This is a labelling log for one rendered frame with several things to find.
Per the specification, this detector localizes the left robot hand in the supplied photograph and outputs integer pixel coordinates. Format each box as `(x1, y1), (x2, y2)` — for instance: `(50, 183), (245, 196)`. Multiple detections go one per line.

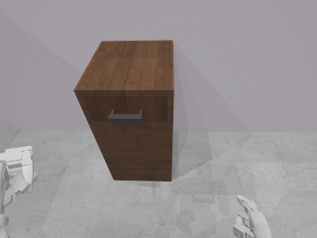
(0, 146), (38, 214)

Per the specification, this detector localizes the cabinet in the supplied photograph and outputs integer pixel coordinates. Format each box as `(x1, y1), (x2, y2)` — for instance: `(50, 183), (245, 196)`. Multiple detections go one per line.
(73, 40), (174, 181)

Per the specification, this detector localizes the handle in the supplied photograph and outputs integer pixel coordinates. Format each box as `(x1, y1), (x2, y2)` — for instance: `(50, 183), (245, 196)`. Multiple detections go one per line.
(107, 109), (143, 123)

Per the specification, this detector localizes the drawer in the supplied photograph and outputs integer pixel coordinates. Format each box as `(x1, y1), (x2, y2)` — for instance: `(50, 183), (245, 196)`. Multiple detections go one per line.
(82, 94), (168, 123)

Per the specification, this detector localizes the right robot hand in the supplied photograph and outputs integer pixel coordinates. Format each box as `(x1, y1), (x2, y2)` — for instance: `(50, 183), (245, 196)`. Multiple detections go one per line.
(233, 195), (272, 238)

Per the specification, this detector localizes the robot left forearm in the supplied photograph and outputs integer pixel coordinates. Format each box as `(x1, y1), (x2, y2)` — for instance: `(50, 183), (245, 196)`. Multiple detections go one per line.
(0, 214), (10, 238)

